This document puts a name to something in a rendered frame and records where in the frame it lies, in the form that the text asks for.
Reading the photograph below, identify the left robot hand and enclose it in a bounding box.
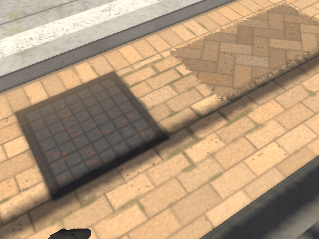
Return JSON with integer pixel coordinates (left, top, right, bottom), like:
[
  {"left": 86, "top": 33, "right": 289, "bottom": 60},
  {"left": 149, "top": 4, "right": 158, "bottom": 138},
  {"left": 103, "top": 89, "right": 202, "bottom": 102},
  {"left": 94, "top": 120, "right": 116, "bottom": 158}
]
[{"left": 48, "top": 228, "right": 92, "bottom": 239}]

